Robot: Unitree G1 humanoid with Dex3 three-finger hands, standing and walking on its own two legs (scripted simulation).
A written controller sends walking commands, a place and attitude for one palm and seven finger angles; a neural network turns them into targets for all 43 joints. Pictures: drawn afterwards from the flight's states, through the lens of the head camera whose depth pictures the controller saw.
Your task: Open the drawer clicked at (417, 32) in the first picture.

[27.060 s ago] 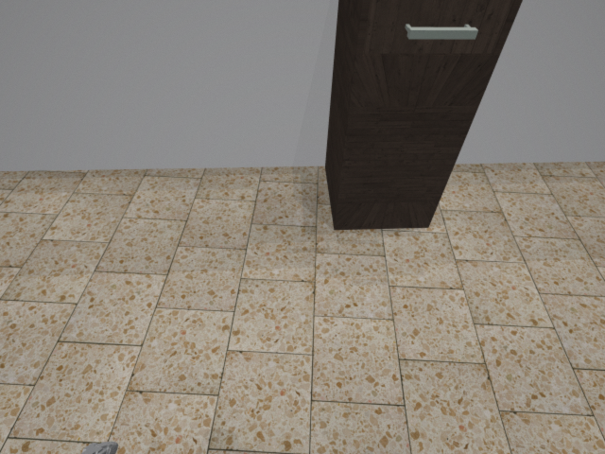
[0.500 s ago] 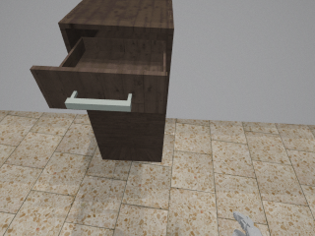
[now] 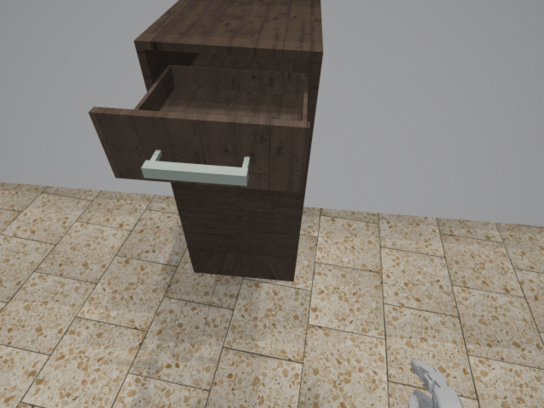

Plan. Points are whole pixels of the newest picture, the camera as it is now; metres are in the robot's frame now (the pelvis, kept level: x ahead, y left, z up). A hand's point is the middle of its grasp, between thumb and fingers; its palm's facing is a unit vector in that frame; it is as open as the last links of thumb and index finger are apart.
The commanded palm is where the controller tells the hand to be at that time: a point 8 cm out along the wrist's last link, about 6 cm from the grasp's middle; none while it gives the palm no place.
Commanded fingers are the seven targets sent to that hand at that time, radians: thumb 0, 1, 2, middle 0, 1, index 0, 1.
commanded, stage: let the arm hang, fingers relaxed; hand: left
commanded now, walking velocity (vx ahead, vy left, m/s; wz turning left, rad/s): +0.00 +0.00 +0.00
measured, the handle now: (198, 165) +0.50 +0.17 +0.10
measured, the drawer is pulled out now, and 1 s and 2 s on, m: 0.28 0.28 0.28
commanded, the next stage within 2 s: look to check the result in 1.14 s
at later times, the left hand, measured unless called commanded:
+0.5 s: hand out of the picture -0.07 +0.19 -0.16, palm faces +0.09 -0.97 -0.24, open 7.0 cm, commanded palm none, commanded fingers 0.00 0.90 0.90 -0.20 -0.30 -0.20 -0.30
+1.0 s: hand out of the picture +0.00 +0.17 -0.16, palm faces +0.06 -0.98 -0.20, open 7.3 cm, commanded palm none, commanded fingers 0.00 0.90 0.90 -0.20 -0.30 -0.20 -0.30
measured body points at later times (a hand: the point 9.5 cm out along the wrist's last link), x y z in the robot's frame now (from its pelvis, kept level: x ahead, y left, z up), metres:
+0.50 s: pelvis -0.01 +0.00 +0.01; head +0.03 +0.01 +0.45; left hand -0.07 +0.25 -0.15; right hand -0.03 -0.23 -0.15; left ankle +0.03 +0.11 -0.73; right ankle -0.01 -0.11 -0.73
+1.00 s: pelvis -0.01 +0.00 +0.01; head +0.00 -0.01 +0.46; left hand +0.00 +0.22 -0.15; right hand +0.00 -0.22 -0.16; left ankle +0.03 +0.11 -0.73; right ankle -0.01 -0.11 -0.73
